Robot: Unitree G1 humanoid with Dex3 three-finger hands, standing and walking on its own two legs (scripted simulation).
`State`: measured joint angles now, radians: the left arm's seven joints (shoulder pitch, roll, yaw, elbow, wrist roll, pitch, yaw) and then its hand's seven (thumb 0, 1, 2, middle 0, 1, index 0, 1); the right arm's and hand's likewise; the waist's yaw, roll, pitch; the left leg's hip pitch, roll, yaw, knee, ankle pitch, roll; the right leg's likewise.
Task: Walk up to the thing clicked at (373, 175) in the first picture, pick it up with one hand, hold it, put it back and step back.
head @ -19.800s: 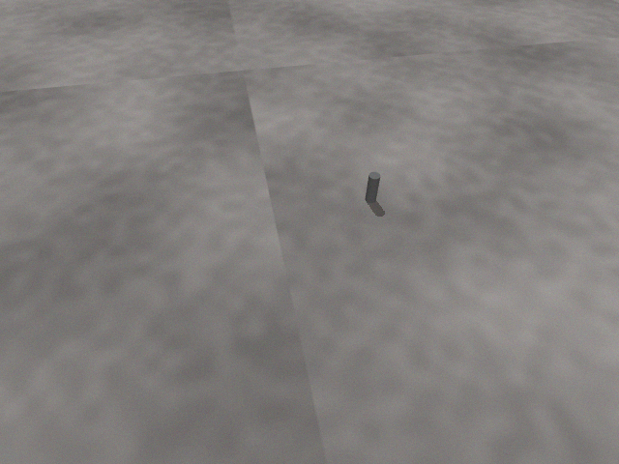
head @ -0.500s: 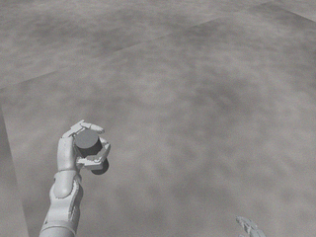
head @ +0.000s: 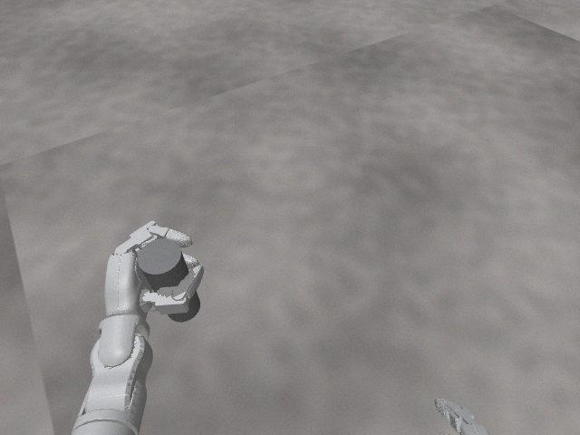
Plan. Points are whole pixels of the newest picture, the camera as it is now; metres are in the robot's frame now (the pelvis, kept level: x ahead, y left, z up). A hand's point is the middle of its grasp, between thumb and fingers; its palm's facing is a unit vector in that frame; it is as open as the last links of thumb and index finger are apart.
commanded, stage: hold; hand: left
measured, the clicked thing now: (173, 284) +0.33 +0.18 +0.02
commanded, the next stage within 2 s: crouch in 0.10 s
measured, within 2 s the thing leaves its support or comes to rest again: neither
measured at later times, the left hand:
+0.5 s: hand (179, 284) +0.33 +0.17 +0.02, palm faces +0.19 -0.98 +0.00, open 7.1 cm
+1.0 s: hand (195, 323) +0.37 +0.21 -0.22, palm faces +0.24 -0.97 -0.03, open 7.1 cm
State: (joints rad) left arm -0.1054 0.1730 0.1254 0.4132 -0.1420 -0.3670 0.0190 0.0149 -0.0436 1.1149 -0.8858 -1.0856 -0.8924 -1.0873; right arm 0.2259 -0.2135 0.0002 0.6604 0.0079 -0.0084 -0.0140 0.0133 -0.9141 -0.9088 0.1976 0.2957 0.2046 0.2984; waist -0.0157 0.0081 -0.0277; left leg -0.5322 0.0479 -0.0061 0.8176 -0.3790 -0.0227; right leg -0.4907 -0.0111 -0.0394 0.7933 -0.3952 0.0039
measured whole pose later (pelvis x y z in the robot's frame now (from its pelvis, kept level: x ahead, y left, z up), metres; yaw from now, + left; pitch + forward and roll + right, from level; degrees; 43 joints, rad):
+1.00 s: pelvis -0.04 +0.00 -0.20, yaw -3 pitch +32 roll -3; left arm -0.48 0.27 0.35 0.93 -0.13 -0.77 -0.03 0.01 -0.05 1.12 -0.89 -1.08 -0.89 -1.09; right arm 0.13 -0.24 -0.01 0.70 -0.08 -0.02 0.09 0.01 -0.91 -0.91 0.20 0.30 0.20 0.30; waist -0.06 0.00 -0.20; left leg -1.65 0.06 -0.06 1.75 -0.65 -0.02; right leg -1.60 0.00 -0.04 1.72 -0.67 0.00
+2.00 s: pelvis -0.08 +0.01 -0.43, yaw -10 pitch +26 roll -9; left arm -0.68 0.58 0.61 1.16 -0.09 -0.81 -0.16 0.01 -0.05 1.13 -0.89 -1.08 -0.90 -1.09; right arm 0.02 -0.30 0.17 0.71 -0.19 0.03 0.11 0.01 -0.91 -0.91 0.20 0.30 0.21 0.30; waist -0.18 -0.09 0.05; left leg -2.28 0.04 -0.20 2.49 -0.69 -0.03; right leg -2.18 0.03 -0.12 2.39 -0.68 0.02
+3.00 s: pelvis -0.09 +0.02 -0.45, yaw -15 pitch +16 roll -14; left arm -0.67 0.83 0.66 1.40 -0.10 -0.98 -0.06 0.01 -0.06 1.13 -0.90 -1.08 -0.90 -1.08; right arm -0.13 -0.37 0.43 0.58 -0.32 0.04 0.13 0.00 -0.91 -0.91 0.20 0.30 0.21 0.30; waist -0.26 -0.23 0.27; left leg -2.25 0.04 -0.34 2.64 -0.70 -0.03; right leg -2.11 0.07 -0.22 2.44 -0.64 0.06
